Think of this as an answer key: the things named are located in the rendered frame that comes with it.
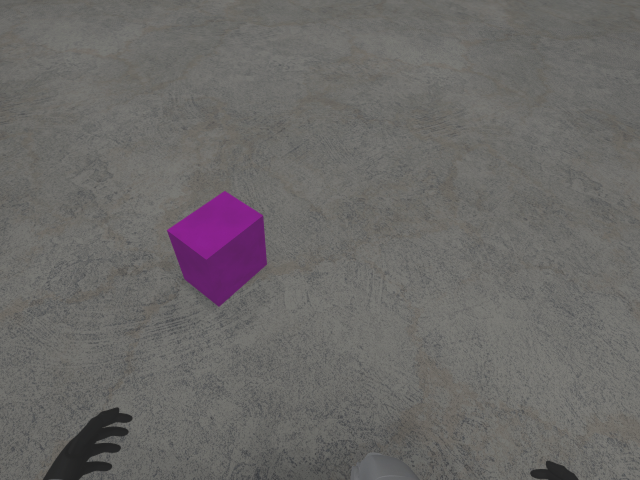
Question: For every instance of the robot right thigh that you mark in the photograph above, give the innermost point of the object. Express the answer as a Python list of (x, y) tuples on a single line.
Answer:
[(381, 467)]

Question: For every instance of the carton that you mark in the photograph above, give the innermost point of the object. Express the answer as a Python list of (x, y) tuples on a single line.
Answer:
[(220, 246)]

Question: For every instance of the left robot hand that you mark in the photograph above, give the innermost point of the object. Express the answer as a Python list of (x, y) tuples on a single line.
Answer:
[(71, 462)]

